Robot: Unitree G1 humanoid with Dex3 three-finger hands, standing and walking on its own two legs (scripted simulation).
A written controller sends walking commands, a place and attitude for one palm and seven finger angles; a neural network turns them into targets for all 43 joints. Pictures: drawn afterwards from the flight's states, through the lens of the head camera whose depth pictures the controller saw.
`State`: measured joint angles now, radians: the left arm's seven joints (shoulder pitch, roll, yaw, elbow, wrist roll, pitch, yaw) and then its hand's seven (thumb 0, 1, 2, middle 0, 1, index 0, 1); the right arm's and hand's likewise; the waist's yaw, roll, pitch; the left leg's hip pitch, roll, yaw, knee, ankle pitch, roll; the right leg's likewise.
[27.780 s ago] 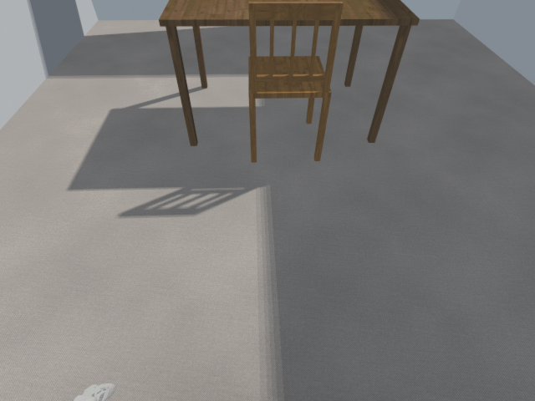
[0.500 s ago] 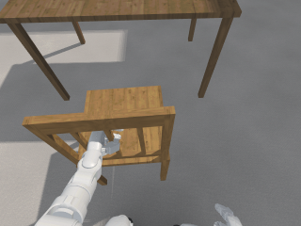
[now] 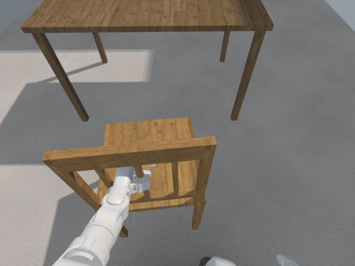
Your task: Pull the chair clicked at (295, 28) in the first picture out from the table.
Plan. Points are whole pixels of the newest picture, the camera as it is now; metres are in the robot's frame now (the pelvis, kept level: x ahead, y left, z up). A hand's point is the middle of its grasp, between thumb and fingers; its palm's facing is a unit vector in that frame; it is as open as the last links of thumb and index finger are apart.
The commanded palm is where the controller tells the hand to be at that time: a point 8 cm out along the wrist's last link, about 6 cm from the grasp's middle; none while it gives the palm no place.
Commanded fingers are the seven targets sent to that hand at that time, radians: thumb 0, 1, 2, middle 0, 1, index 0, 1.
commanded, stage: stop walking, hand still on the chair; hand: left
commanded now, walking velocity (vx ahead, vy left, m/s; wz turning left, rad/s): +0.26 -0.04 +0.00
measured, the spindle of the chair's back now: (143, 181) +0.35 +0.12 -0.12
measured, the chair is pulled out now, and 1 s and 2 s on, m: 0.61 0.64 0.64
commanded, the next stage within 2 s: open the thumb and straighten the fingers in 0.62 s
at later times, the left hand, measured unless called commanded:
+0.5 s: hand (144, 189) +0.30 +0.10 -0.06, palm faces -0.14 -0.98 -0.16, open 5.0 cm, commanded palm +0.29 +0.15 -0.05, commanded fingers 0.00 0.90 0.90 -0.50 -1.45 -0.50 -1.45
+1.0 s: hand (143, 186) +0.31 +0.10 -0.05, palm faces -0.14 -0.98 -0.12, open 8.7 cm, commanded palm +0.29 +0.16 -0.03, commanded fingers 0.00 -0.55 0.20 -0.38 -1.09 -0.38 -1.09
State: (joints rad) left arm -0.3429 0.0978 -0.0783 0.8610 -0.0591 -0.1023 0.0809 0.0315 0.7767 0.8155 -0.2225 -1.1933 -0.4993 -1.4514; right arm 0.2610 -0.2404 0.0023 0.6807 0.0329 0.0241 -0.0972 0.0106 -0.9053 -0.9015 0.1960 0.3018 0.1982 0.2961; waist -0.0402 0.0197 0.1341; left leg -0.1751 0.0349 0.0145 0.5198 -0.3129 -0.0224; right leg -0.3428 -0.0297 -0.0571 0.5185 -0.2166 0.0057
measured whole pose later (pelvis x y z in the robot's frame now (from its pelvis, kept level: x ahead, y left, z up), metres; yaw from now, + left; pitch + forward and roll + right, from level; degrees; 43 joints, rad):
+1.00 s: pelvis +0.03 +0.01 -0.01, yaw +0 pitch +5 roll +0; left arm -0.02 0.11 -0.12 0.47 -0.04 -0.04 0.04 0.02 0.14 0.53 -0.42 -1.39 -0.49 -1.43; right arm 0.24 -0.24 0.00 0.63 0.04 -0.07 -0.04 0.01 -0.90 -0.90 0.20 0.30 0.20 0.30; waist -0.06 0.03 -0.03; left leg -0.31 0.01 0.02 0.60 -0.39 -0.01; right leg -0.49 -0.05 -0.03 0.60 -0.21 0.01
